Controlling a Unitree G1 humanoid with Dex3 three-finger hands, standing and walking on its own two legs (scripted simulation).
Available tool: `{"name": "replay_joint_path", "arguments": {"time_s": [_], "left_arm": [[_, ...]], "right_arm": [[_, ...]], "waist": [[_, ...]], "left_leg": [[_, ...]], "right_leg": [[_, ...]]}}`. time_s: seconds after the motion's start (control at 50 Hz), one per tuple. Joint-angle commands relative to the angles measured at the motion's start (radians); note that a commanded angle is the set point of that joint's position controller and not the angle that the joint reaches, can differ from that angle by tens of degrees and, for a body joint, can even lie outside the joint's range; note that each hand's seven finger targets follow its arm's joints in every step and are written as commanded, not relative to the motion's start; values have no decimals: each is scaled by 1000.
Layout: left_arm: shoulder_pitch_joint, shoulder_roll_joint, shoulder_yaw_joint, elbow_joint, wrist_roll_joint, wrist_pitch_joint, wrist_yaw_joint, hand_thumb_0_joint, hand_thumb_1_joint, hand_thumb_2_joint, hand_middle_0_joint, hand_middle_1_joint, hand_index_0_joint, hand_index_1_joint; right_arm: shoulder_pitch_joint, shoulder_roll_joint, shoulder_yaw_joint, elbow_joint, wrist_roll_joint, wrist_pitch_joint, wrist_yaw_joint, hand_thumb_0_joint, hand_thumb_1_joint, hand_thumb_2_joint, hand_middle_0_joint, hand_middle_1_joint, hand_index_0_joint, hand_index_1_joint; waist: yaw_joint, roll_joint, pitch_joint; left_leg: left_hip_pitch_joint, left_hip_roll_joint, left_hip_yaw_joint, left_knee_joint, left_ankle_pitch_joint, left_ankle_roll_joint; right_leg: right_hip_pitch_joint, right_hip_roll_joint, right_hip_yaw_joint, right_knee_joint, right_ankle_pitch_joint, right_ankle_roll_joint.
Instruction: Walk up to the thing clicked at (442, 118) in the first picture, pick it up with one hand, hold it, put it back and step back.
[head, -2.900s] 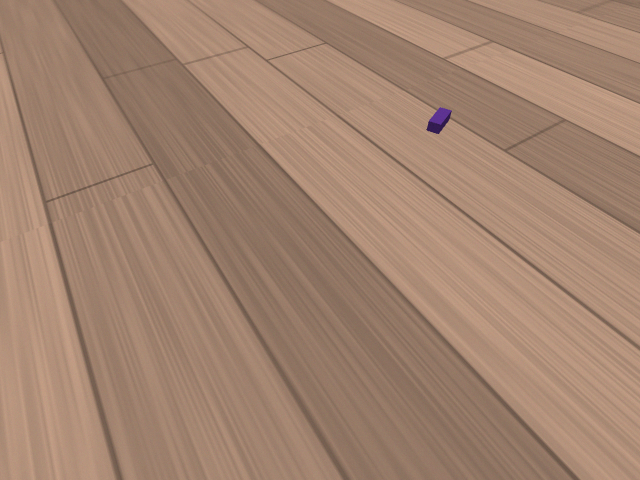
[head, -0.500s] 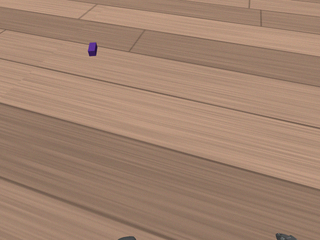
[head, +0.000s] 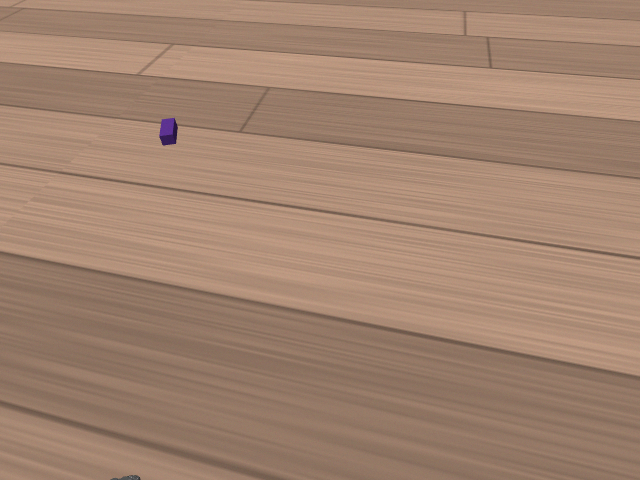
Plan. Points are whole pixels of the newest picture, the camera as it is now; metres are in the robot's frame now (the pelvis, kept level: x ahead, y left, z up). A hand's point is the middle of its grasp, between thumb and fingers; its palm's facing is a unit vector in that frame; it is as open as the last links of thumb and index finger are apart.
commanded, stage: walk up
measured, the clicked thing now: (168, 131) +1.98 +0.89 -0.74
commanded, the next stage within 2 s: stand in 0.12 s
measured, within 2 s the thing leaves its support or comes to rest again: neither
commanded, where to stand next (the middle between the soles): +0.07 +0.01 m, yaw +1 degrees
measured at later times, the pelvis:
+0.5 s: pelvis -0.01 +0.00 +0.01, yaw +2 degrees
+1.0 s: pelvis +0.00 +0.00 +0.01, yaw +3 degrees
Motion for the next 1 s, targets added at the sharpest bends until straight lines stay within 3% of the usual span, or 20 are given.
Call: {"name": "replay_joint_path", "arguments": {"time_s": [0.0, 0.08, 0.12, 0.2, 0.28, 0.42, 0.54, 0.66, 0.78, 0.92, 0.98], "left_arm": [[-40, 222, 54, -25, 0, -22, 15, 0, 900, 900, -200, -300, -200, -300], [-69, 217, 51, -9, 3, -18, 14, 0, 900, 900, -200, -300, -200, -300], [-82, 211, 47, 7, 5, -12, 9, 0, 900, 900, -200, -300, -200, -300], [-78, 213, 45, 24, 6, -8, 8, 0, 900, 900, -200, -300, -200, -300], [-84, 212, 45, 35, 7, -2, 8, 0, 900, 900, -200, -300, -200, -300], [-67, 205, 47, 51, 15, 1, 2, 0, 900, 900, -200, -300, -200, -300], [-58, 208, 48, 48, 15, -4, 1, 0, 900, 900, -200, -300, -200, -300], [-37, 206, 45, 49, 12, -7, 4, 0, 900, 900, -200, -300, -200, -300], [-31, 210, 44, 46, 12, -4, 7, 0, 900, 900, -200, -300, -200, -300], [-31, 212, 48, 39, 11, -5, 7, 0, 900, 900, -200, -300, -200, -300], [-35, 214, 50, 40, 9, -1, 6, 0, 900, 900, -200, -300, -200, -300]], "right_arm": [[-72, -214, -41, -37, -4, -28, -17, 0, -900, -900, 200, 300, 200, 300], [-85, -215, -43, -18, -7, -27, -16, 0, -900, -900, 200, 300, 200, 300], [-82, -207, -40, -5, -9, -35, -23, 0, -900, -900, 200, 300, 200, 300], [-86, -214, -42, 21, -6, -38, -28, 0, -900, -900, 200, 300, 200, 300], [-87, -211, -41, 34, -11, -36, -29, 0, -900, -900, 200, 300, 200, 300], [-93, -215, -46, 44, -14, -31, -25, 0, -900, -900, 200, 300, 200, 300], [-84, -210, -49, 43, -16, -34, -25, 0, -900, -900, 200, 300, 200, 300], [-74, -207, -46, 47, -11, -32, -24, 0, -900, -900, 200, 300, 200, 300], [-68, -203, -42, 46, -12, -24, -23, 0, -900, -900, 200, 300, 200, 300], [-61, -201, -37, 42, -12, -28, -26, 0, -900, -900, 200, 300, 200, 300], [-56, -201, -33, 41, -11, -30, -27, 0, -900, -900, 200, 300, 200, 300]], "waist": [[13, -17, -79], [8, -14, -82], [3, -32, -103], [3, -16, -143], [3, -6, -122], [4, 5, -51], [0, -15, -79], [-3, -29, -103], [-3, -25, -74], [2, -26, -100], [5, -9, -89]], "left_leg": [[52, 92, -104, -141, 72, 68], [65, 96, -98, -175, 61, 62], [74, 96, -119, -190, 199, 49], [135, 100, -114, -185, 270, 43], [108, 98, -115, -215, 210, 38], [58, 98, -148, -276, -48, 37], [86, 90, -140, -250, 21, 36], [124, 92, -133, -216, 139, 42], [92, 82, -132, -222, 75, 38], [95, 90, -129, -212, 174, 42], [78, 88, -136, -230, 161, 36]], "right_leg": [[4, -95, 88, -128, 198, -53], [22, -96, 84, -155, 208, -47], [71, -121, 62, -165, 305, -30], [89, -127, 42, -189, 347, -25], [93, -128, 41, -212, 288, -22], [27, -113, 38, -253, 84, -24], [20, -126, 46, -260, 111, -28], [35, -135, 43, -255, 214, -27], [21, -134, 42, -273, 141, -26], [73, -141, 33, -251, 239, -28], [83, -136, 28, -248, 207, -27]]}}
